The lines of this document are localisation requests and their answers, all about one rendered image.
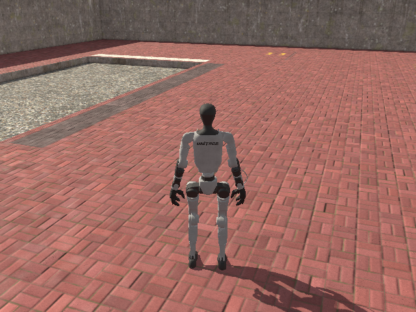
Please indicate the right robot hand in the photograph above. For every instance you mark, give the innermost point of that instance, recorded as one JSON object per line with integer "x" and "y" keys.
{"x": 241, "y": 197}

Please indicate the robot right thigh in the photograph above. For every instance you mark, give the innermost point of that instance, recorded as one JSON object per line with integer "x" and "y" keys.
{"x": 223, "y": 191}

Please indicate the right robot forearm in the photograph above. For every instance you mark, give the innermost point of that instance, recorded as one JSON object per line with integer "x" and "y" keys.
{"x": 237, "y": 176}

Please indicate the robot right upper arm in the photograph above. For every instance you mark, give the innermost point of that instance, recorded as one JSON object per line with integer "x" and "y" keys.
{"x": 231, "y": 149}

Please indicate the left robot forearm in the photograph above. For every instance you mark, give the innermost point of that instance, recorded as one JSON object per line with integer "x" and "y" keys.
{"x": 177, "y": 177}

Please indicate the left robot hand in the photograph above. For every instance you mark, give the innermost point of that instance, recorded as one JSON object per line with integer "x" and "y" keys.
{"x": 174, "y": 197}

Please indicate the robot left upper arm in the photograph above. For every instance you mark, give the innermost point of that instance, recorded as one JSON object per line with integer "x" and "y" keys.
{"x": 184, "y": 149}

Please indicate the humanoid robot torso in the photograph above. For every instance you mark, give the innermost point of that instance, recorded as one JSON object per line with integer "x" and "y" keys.
{"x": 207, "y": 158}

